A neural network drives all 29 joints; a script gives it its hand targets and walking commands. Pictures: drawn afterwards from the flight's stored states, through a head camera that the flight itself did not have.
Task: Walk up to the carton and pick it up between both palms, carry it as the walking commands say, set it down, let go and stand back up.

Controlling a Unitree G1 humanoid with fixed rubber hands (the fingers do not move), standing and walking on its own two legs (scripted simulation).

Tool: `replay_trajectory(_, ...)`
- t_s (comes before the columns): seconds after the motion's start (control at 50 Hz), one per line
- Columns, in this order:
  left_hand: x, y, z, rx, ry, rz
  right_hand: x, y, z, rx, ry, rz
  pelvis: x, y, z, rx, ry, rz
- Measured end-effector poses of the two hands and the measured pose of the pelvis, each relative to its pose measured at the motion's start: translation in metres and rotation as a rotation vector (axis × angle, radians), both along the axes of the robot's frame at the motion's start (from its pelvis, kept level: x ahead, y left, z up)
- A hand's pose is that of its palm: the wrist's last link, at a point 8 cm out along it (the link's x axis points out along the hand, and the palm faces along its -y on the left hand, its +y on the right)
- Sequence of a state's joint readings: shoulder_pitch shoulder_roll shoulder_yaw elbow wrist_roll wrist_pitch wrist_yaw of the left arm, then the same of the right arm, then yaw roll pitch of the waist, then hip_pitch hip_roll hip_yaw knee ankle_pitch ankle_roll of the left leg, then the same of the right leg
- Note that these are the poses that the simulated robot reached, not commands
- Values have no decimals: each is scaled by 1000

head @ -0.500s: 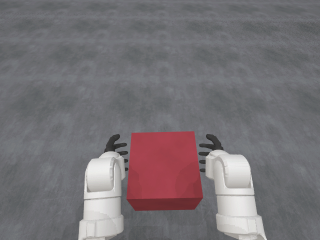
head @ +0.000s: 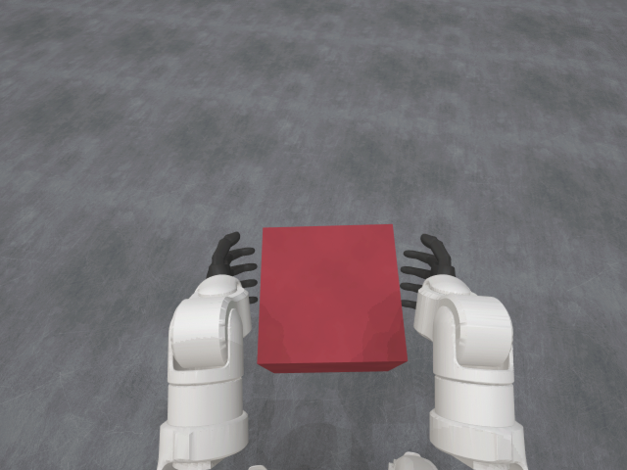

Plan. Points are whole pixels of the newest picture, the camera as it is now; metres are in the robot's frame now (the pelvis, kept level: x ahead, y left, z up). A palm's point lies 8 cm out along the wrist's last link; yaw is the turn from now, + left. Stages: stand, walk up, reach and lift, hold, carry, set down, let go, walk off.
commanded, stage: carry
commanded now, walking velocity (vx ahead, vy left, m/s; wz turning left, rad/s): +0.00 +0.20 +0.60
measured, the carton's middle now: (329, 304) +0.36 -0.01 -0.02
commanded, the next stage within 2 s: none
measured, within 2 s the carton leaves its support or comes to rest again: neither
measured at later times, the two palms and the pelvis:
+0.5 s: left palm out of the picture +0.18 +0.34 +0.11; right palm (233, 359) +0.23 +0.09 +0.10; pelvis -0.10 +0.14 +0.01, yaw +20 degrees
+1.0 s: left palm out of the picture -0.04 +0.51 +0.10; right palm out of the picture +0.09 +0.29 +0.08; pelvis -0.24 +0.23 +0.02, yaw +36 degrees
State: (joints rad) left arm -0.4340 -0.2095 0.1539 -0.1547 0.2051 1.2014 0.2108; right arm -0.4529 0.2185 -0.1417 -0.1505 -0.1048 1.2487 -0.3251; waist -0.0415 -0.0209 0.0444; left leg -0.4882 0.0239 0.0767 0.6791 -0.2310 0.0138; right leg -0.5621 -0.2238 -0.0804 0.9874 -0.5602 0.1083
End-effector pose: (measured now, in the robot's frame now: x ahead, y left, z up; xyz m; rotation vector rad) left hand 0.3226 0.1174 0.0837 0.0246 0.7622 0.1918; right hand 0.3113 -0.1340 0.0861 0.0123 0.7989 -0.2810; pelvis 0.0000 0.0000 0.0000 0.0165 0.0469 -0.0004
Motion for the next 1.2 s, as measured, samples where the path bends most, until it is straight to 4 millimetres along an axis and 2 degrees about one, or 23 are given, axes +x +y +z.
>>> replay_trajectory(0.1,-43,62,-11,8,71,153,-10,63,-18,0,77,169,-17,21,-1,5,-4,51)
replay_trajectory(0.18,-71,93,-2,57,38,235,-20,97,-24,56,42,233,-37,38,-6,21,-14,91)
replay_trajectory(0.24,-87,111,6,82,45,244,-34,115,-28,92,49,261,-49,53,-1,3,-25,148)
replay_trajectory(0.3,-104,128,8,57,79,255,-50,132,-22,56,84,293,-58,64,9,23,-23,213)
replay_trajectory(0.38,-121,155,16,31,60,252,-62,160,-2,19,62,268,-74,86,17,39,-21,270)
replay_trajectory(0.44,-131,183,25,18,6,253,-67,189,12,31,7,245,-87,111,15,40,-13,310)
replay_trajectory(0.5,-145,220,27,30,-32,263,-78,227,17,40,-36,251,-101,143,6,29,-4,343)
replay_trajectory(0.56,-172,261,17,17,-24,316,-94,270,12,2,-29,325,-115,168,1,28,-9,347)
replay_trajectory(0.66,-237,311,-10,-30,78,456,-127,332,-6,-71,76,482,-142,185,4,-14,-12,389)
replay_trajectory(0.72,-272,331,-17,-20,97,546,-143,362,-16,-58,95,551,-160,191,1,-7,-11,426)
replay_trajectory(0.78,-298,347,-13,12,86,613,-158,384,-24,0,88,597,-179,199,-3,9,-10,452)
replay_trajectory(0.88,-328,365,4,77,95,625,-190,402,-35,83,103,633,-208,216,3,-3,-24,521)
replay_trajectory(0.96,-351,379,13,44,88,622,-214,413,-19,41,98,648,-225,227,14,31,-17,606)
replay_trajectory(1.04,-373,402,25,13,1,605,-232,438,8,31,15,604,-249,246,16,43,-12,656)
replay_trajectory(1.12,-406,437,31,31,-55,607,-258,476,21,52,-46,600,-277,277,6,33,-7,707)
replay_trajectory(1.2,-462,473,16,15,-42,690,-299,523,16,-5,-42,708,-304,297,-1,23,-16,719)
